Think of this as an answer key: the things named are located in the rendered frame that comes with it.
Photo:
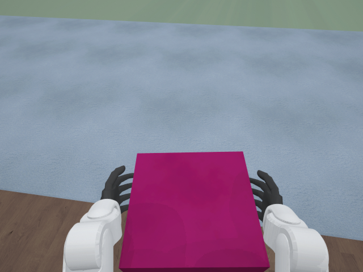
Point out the left robot forearm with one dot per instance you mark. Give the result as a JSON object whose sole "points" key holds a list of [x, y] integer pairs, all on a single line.
{"points": [[89, 244]]}

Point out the carton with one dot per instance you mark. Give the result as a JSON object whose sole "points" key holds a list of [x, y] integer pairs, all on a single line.
{"points": [[192, 212]]}

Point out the right robot forearm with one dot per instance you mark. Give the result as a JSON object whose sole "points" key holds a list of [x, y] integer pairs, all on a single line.
{"points": [[297, 248]]}

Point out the left robot hand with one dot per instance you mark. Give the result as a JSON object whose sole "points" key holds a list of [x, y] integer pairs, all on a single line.
{"points": [[112, 189]]}

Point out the right robot hand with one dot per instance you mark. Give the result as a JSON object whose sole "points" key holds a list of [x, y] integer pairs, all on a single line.
{"points": [[270, 194]]}

